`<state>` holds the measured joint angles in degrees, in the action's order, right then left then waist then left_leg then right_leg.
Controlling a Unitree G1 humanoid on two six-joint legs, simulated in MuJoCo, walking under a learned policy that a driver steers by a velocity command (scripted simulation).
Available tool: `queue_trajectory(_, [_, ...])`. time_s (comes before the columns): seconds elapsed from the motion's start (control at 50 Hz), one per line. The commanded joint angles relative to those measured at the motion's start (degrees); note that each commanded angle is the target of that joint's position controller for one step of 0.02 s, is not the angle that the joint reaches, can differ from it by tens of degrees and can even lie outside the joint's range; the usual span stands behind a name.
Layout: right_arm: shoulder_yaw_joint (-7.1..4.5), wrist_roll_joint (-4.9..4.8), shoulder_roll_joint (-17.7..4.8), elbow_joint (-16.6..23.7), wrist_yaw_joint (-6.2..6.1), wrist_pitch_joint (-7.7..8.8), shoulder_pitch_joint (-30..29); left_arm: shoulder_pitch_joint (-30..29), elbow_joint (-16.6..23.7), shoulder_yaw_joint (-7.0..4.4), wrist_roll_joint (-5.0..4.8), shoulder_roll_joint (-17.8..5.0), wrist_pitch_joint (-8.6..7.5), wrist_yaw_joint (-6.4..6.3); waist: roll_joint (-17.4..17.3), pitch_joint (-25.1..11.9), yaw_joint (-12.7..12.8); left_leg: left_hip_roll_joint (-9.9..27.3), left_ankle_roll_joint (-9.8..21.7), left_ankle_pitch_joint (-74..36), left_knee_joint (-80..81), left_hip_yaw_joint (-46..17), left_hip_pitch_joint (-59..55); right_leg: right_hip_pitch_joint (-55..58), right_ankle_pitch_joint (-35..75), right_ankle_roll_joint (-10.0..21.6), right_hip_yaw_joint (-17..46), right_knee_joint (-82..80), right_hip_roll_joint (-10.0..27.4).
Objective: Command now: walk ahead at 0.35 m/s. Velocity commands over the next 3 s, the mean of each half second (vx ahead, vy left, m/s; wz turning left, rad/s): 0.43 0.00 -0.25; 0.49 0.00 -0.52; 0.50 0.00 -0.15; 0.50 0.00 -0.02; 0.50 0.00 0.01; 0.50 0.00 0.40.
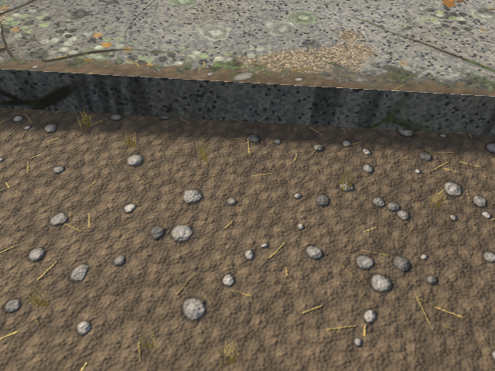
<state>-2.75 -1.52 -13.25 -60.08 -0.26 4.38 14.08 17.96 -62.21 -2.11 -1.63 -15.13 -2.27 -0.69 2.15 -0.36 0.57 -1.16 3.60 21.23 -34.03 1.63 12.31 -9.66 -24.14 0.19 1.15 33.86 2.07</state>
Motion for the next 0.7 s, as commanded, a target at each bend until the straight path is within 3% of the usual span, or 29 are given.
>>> queue_trajectory(0.02, [-4.00,-0.32,-15.21,-3.62,0.65,1.54,17.38,-14.04,9.78,-0.24,0.41,-3.74,-2.84,0.18,-19.05,3.43,-8.84,17.18,10.75,-3.14,19.77,-31.66,-22.94,-29.90,2.32,0.53,-4.55,16.95,-4.22])
queue_trajectory(0.04, [-2.67,0.86,-11.42,-3.10,1.02,2.11,17.44,-13.83,9.83,-0.73,0.18,-5.60,-3.71,0.17,-15.45,2.78,-8.17,21.75,13.10,-10.91,20.38,-38.69,-26.56,-37.84,-7.83,0.66,0.64,28.73,-3.80])
queue_trajectory(0.06, [-1.66,1.35,-8.09,-2.50,1.12,2.64,15.15,-11.76,9.16,-0.84,-0.77,-5.50,-4.25,0.73,-10.27,3.70,-5.78,21.26,11.98,-16.81,18.39,-33.83,-27.06,-40.80,-5.98,2.09,3.38,34.76,-1.22])
queue_trajectory(0.08, [-1.34,1.35,-7.29,-1.69,1.25,2.85,13.46,-10.72,8.63,-0.69,-1.25,-4.56,-4.48,1.13,-8.16,3.14,-4.48,19.75,10.64,-19.65,18.22,-28.75,-27.36,-42.40,-1.88,3.16,3.05,36.39,0.63])
queue_trajectory(0.1, [-0.90,1.01,-6.64,-1.46,1.37,2.65,12.48,-11.92,8.94,-0.95,-1.04,-4.79,-4.59,1.40,-6.24,4.54,-4.05,18.92,9.45,-23.80,19.01,-24.20,-26.75,-44.23,1.76,3.57,2.01,35.00,2.21])
queue_trajectory(0.14, [0.11,1.47,-4.28,-1.54,0.90,1.64,12.39,-12.78,9.35,-1.21,-0.72,-3.71,-4.05,2.13,-7.32,4.56,-3.42,16.10,6.59,-28.38,21.26,-15.47,-23.22,-40.66,7.16,3.34,0.77,30.17,3.89])
queue_trajectory(0.18, [0.31,1.99,-4.72,-1.03,0.02,1.01,11.72,-14.19,10.08,-0.72,-0.44,-1.46,-3.08,2.82,-7.33,5.20,-3.12,14.37,5.91,-28.15,23.96,-9.68,-18.37,-37.05,12.08,2.02,-0.86,24.08,3.43])
queue_trajectory(0.24, [-0.03,2.36,-7.66,-0.07,-1.09,1.24,10.03,-21.76,13.70,0.43,-0.04,0.67,-2.21,2.96,-7.10,7.84,-3.86,12.19,5.01,-24.70,28.39,-2.70,-8.18,-27.83,21.12,1.20,-3.63,9.15,1.24])
queue_trajectory(0.3, [-0.62,1.39,-9.01,-0.86,-1.27,1.64,12.09,-24.72,15.94,0.37,-0.09,-0.97,-1.61,3.41,-7.62,8.94,-3.75,14.43,4.77,-26.32,29.98,0.26,-9.07,-23.58,24.45,3.11,-4.46,3.23,0.46])
queue_trajectory(0.34, [-0.87,1.13,-9.25,-0.53,-1.26,1.41,11.38,-24.86,17.01,-0.17,0.03,-2.39,-1.72,3.96,-7.22,8.02,-2.32,15.55,3.63,-38.17,26.02,2.70,-13.73,-22.23,23.08,5.43,-5.20,1.00,-0.73])
queue_trajectory(0.38, [-1.37,1.45,-10.74,0.47,-1.59,0.52,9.94,-19.92,16.64,-1.61,0.10,-4.74,-1.74,4.43,-9.09,2.87,1.37,16.22,2.10,-59.93,15.78,4.97,-17.61,-15.14,19.07,7.61,-7.66,2.29,-3.92])
queue_trajectory(0.4, [-1.48,1.80,-11.11,1.25,-1.82,-0.26,8.92,-12.51,14.83,-2.98,-0.07,-6.79,-1.50,4.50,-9.44,-1.49,5.27,15.31,0.97,-66.52,5.52,6.48,-16.83,-6.68,18.21,8.89,-8.75,1.74,-6.14])
queue_trajectory(0.42, [-1.31,2.05,-11.13,2.23,-1.95,-0.53,8.78,-4.08,12.59,-4.73,-0.26,-9.49,-0.93,4.07,-8.28,-5.82,9.08,13.50,-0.64,-63.09,-7.50,6.98,-9.48,6.62,18.22,10.66,-6.33,0.29,-6.46])
queue_trajectory(0.44, [-0.36,2.84,-8.35,4.37,-1.62,0.18,10.00,3.26,11.84,-6.17,0.02,-14.07,-0.18,2.91,1.86,-11.60,9.45,8.15,-3.14,-37.86,-28.39,7.69,8.73,23.85,10.59,15.78,14.49,-2.36,5.31])
queue_trajectory(0.46, [1.57,2.13,-2.12,5.85,-0.41,2.49,12.64,2.01,13.06,-5.66,0.30,-14.95,-0.27,2.87,12.56,-19.40,4.97,-3.16,-4.80,8.62,-47.65,-1.17,24.51,33.22,-0.90,25.55,47.55,-15.91,18.18])
queue_trajectory(0.48, [0.22,0.20,-7.04,7.56,0.40,4.68,6.50,0.51,12.71,-4.59,0.55,-11.28,-1.09,2.89,7.40,-14.53,6.71,0.48,-2.67,6.97,-51.11,-9.43,30.58,29.23,-3.07,22.27,45.82,-19.96,16.11])
queue_trajectory(0.5, [-0.32,-1.14,-9.39,9.37,0.48,5.68,2.53,-2.40,13.27,-3.96,0.78,-8.91,-1.84,2.82,4.11,-7.30,5.22,3.16,-1.20,2.34,-48.59,-8.12,31.90,20.95,0.72,19.78,36.25,-20.37,14.09])
queue_trajectory(0.52, [-0.59,-0.58,-9.22,9.47,-0.11,5.95,1.37,-6.88,14.40,-3.46,1.01,-7.58,-2.60,3.20,-2.85,-2.78,2.05,5.73,-1.04,-1.60,-42.90,-7.76,28.91,10.89,7.11,18.06,29.54,-21.40,11.40])
queue_trajectory(0.54, [-1.39,0.55,-9.97,9.28,-0.80,5.35,1.69,-10.05,15.54,-3.01,1.46,-6.19,-3.02,3.27,-3.43,-1.48,-0.26,7.62,-1.30,-3.39,-38.01,-7.81,24.58,4.20,12.22,16.76,24.48,-22.03,9.10])
queue_trajectory(0.56, [-1.62,1.06,-9.59,9.57,-0.99,4.40,2.84,-11.52,16.33,-2.75,1.80,-5.75,-3.01,3.15,-2.36,-0.71,-2.05,8.56,-1.75,-3.96,-35.74,-8.11,21.29,-0.62,14.35,16.57,22.05,-23.04,7.62])
queue_trajectory(0.6, [-1.71,1.97,-7.98,10.93,-1.28,2.97,2.08,-10.39,16.38,-2.82,1.20,-6.47,-2.92,2.49,-1.04,0.59,-2.90,8.98,-3.55,-4.69,-29.85,-6.83,19.44,-6.40,16.66,17.01,18.87,-24.51,6.44])
queue_trajectory(0.64, [-1.74,2.77,-7.65,13.44,-1.67,2.33,-3.16,-7.47,16.26,-3.28,1.12,-8.25,-2.89,1.37,-0.55,2.26,-1.71,8.27,-5.60,-10.80,-21.97,-5.54,21.15,-9.22,17.04,16.82,16.44,-25.51,5.07])
queue_trajectory(0.7, [-1.36,2.68,-6.51,16.31,-1.51,2.51,-10.93,-3.38,16.08,-3.69,0.84,-9.34,-2.43,0.29,0.35,2.91,1.11,5.77,-6.70,-22.90,-7.49,-5.24,20.76,-9.26,17.64,14.13,14.34,-24.21,2.65])
